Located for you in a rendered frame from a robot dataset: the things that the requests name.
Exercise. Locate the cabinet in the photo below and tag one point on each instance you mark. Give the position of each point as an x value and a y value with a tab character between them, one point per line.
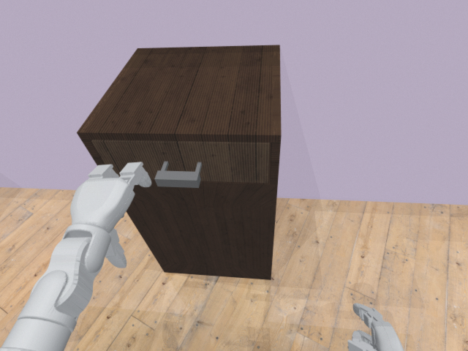
211	94

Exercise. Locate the robot right hand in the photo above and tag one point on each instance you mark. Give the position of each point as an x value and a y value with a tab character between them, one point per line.
383	337

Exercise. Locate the robot left forearm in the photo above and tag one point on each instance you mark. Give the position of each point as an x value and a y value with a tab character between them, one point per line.
62	292

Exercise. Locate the drawer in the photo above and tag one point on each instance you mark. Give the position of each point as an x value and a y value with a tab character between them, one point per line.
221	161

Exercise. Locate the handle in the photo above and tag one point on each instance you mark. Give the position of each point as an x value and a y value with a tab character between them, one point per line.
186	179

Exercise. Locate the robot left hand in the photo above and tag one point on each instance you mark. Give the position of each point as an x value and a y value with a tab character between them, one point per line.
104	198

